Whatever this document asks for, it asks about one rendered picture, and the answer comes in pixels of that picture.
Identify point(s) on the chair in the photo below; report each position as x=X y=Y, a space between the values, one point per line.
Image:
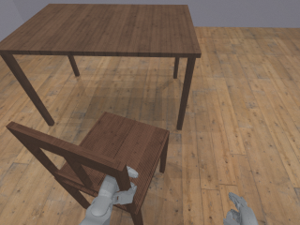
x=113 y=144

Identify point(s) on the table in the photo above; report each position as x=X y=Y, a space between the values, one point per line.
x=120 y=30

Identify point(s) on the left robot forearm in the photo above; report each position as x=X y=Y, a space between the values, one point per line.
x=99 y=212

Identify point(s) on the right robot hand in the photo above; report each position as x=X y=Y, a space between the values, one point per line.
x=244 y=216

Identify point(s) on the left robot hand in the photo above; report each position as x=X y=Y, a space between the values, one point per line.
x=109 y=188

